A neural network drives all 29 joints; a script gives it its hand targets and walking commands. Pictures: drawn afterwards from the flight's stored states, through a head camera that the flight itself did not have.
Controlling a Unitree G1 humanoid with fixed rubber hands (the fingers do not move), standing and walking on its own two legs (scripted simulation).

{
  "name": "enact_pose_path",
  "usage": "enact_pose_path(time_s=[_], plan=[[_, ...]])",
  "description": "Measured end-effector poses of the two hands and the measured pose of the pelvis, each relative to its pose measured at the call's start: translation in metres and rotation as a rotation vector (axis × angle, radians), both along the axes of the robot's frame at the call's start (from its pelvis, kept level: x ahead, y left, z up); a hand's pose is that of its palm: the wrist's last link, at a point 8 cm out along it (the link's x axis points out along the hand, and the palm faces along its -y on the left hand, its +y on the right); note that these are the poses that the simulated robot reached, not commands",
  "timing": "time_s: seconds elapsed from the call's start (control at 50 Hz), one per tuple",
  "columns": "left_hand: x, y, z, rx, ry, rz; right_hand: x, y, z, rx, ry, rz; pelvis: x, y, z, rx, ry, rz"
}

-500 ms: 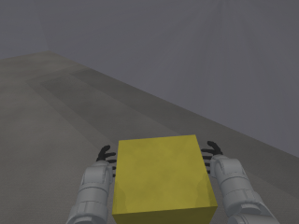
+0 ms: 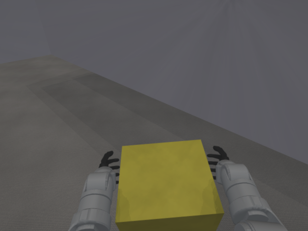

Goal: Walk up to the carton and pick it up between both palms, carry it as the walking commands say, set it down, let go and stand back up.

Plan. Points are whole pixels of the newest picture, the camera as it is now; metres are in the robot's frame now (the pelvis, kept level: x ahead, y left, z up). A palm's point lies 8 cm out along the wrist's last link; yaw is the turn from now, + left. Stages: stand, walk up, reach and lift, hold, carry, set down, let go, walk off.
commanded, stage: hold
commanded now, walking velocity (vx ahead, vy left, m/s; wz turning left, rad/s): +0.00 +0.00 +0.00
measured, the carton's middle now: (165, 187) +0.32 -0.01 -0.03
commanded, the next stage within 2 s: carry in 0.30 s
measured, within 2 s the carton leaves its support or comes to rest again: neither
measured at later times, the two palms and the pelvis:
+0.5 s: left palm (106, 177) +0.28 +0.16 +0.07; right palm (227, 170) +0.29 -0.18 +0.07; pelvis -0.01 -0.01 +0.00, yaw +0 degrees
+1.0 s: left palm (118, 197) +0.21 +0.11 +0.09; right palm (270, 205) +0.18 -0.22 +0.09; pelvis -0.08 -0.03 -0.02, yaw -9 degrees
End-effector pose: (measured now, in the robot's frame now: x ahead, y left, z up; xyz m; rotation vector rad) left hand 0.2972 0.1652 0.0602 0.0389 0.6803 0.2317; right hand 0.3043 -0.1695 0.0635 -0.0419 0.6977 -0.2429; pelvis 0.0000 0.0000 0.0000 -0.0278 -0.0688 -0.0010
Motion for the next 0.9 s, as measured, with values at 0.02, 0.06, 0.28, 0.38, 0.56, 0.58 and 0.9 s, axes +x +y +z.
enact_pose_path(time_s=[0.02,0.06,0.28,0.38,0.56,0.58,0.9], plan=[[0.000,0.000,0.000,0.000,0.000,0.000,0.000,0.000,0.000,0.000,0.000,0.000,0.000,0.000,0.000,0.000,0.000,0.000],[0.000,0.000,0.000,0.000,0.000,0.001,0.000,0.000,0.000,-0.003,-0.001,0.001,0.000,0.000,0.000,0.000,-0.001,0.000],[-0.001,0.001,-0.001,-0.001,0.001,0.002,-0.001,0.001,-0.001,-0.001,0.001,0.001,0.000,0.000,0.000,0.000,-0.002,0.000],[-0.003,0.000,-0.001,0.007,0.002,0.012,-0.002,0.001,0.000,-0.022,0.001,0.010,-0.002,-0.001,0.000,0.002,-0.004,0.000],[-0.017,-0.015,0.015,0.042,0.002,0.010,-0.012,-0.014,0.014,-0.038,-0.001,0.034,-0.017,-0.017,-0.004,0.028,-0.004,-0.007],[-0.019,-0.018,0.019,0.043,-0.001,0.012,-0.014,-0.016,0.017,-0.035,-0.004,0.035,-0.018,-0.019,-0.004,0.031,0.000,-0.007],[-0.081,-0.025,0.034,-0.065,-0.006,0.065,-0.093,-0.022,0.034,0.084,-0.014,-0.127,-0.058,-0.020,-0.010,0.046,0.047,-0.094]])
